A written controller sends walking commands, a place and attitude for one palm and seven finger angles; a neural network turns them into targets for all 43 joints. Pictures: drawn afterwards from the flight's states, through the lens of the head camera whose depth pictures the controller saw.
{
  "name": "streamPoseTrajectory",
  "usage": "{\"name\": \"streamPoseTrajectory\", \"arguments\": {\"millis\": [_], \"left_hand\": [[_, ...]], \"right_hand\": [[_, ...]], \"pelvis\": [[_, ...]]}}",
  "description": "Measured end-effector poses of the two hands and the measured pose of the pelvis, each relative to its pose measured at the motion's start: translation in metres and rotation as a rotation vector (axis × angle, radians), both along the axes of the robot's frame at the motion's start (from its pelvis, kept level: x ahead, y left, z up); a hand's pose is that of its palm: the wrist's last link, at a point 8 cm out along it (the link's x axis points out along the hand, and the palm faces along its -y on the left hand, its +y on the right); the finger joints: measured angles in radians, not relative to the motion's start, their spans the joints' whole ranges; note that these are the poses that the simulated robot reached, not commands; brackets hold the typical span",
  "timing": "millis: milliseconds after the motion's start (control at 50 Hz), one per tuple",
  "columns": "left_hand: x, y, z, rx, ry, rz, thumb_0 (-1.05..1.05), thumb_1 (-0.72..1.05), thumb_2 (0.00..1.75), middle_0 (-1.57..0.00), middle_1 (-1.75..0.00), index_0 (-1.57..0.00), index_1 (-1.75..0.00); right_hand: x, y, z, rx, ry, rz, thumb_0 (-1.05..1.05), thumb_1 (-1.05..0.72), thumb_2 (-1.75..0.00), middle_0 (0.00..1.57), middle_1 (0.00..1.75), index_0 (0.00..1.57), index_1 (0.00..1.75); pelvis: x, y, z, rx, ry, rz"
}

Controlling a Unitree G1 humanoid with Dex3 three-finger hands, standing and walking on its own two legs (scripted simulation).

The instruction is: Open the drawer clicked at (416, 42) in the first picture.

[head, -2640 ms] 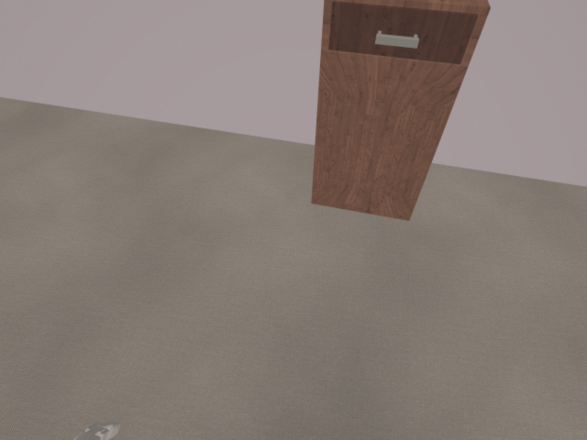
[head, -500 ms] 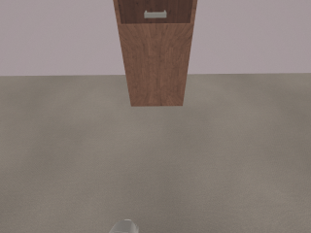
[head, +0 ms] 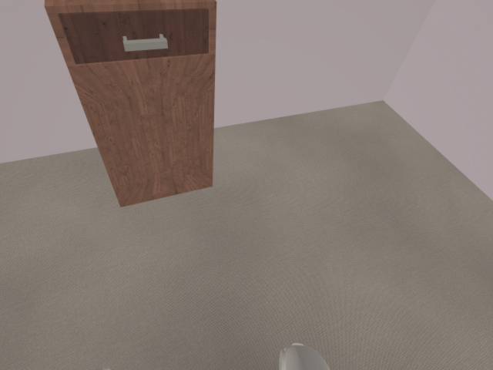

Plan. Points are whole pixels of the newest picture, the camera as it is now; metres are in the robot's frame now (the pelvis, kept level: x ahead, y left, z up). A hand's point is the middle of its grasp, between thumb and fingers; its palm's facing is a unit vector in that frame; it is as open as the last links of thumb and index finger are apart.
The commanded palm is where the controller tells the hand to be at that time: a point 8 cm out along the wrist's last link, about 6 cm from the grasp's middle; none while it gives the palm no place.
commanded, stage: walk to a spot facing it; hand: left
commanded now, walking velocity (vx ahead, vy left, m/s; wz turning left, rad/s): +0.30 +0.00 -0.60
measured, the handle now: (144, 41) +0.96 +0.38 +0.03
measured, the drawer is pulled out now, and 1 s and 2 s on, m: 0.00 0.00 0.00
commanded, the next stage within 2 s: none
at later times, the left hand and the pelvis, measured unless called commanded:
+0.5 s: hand (176, 275) +0.33 +0.16 -0.18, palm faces -0.27 -0.94 -0.23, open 7.2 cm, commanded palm none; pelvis +0.20 -0.01 -0.01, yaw -16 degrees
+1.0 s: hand (195, 212) +0.50 +0.15 -0.17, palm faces -0.53 -0.82 -0.21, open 7.4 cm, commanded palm none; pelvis +0.31 +0.03 -0.01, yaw -36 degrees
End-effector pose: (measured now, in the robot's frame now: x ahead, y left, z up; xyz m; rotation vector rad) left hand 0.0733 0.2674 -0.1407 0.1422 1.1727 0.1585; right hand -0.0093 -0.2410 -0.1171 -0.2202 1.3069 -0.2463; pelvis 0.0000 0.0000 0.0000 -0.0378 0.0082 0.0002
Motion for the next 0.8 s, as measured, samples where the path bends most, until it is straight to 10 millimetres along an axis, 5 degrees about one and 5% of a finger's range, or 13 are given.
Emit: {"name": "streamPoseTrajectory", "arguments": {"millis": [160,280,340,400,500,600,700,800], "left_hand": [[0.155,-0.047,-0.006,-0.064,-0.075,-0.215,0.01,0.91,0.9,-0.19,-0.3,-0.19,-0.29],[0.247,-0.1,-0.022,-0.097,-0.146,-0.332,0.01,0.91,0.9,-0.2,-0.3,-0.19,-0.29],[0.259,-0.105,-0.026,-0.09,-0.128,-0.331,0.01,0.91,0.9,-0.2,-0.3,-0.2,-0.3],[0.254,-0.096,-0.024,-0.055,-0.044,-0.334,0.0,0.91,0.89,-0.2,-0.3,-0.2,-0.3],[0.264,-0.056,-0.009,0.041,0.041,-0.321,-0.01,0.94,0.89,-0.21,-0.3,-0.2,-0.3],[0.287,-0.02,-0.005,0.075,0.076,-0.303,0.0,0.93,0.89,-0.2,-0.3,-0.2,-0.3],[0.323,0.007,-0.019,0.073,0.09,-0.295,0.01,0.92,0.9,-0.2,-0.3,-0.2,-0.3],[0.363,0.002,-0.014,0.054,0.107,-0.383,0.01,0.91,0.9,-0.2,-0.3,-0.19,-0.29]], "right_hand": [[-0.061,0.031,-0.002,0.042,0.272,-0.215,0.0,-0.91,-0.9,0.2,0.3,0.2,0.3],[-0.05,0.047,-0.018,0.122,0.395,-0.342,0.0,-0.9,-0.9,0.2,0.3,0.2,0.3],[-0.005,0.038,-0.031,0.126,0.336,-0.353,0.01,-0.9,-0.9,0.2,0.3,0.2,0.3],[0.07,0.02,-0.036,0.105,0.169,-0.333,0.01,-0.9,-0.9,0.2,0.3,0.2,0.3],[0.2,-0.003,-0.029,0.072,-0.123,-0.274,0.0,-0.91,-0.9,0.2,0.3,0.2,0.3],[0.297,-0.006,-0.015,0.04,-0.293,-0.209,0.0,-0.91,-0.9,0.2,0.3,0.2,0.3],[0.35,0.002,-0.008,-0.016,-0.362,-0.189,0.0,-0.9,-0.9,0.2,0.3,0.2,0.3],[0.341,0.013,0.002,-0.027,-0.336,-0.267,0.0,-0.9,-0.9,0.2,0.3,0.2,0.3]], "pelvis": [[0.064,0.004,-0.009,-0.004,-0.004,-0.093],[0.126,-0.015,-0.032,0.017,-0.007,-0.154],[0.148,-0.019,-0.034,0.003,-0.021,-0.189],[0.169,-0.019,-0.025,0.004,-0.023,-0.228],[0.203,-0.009,-0.015,0.021,-0.003,-0.287],[0.24,0.009,-0.015,0.029,-0.003,-0.342],[0.279,0.029,-0.025,0.021,-0.017,-0.409],[0.299,0.036,-0.015,0.011,-0.023,-0.487]]}}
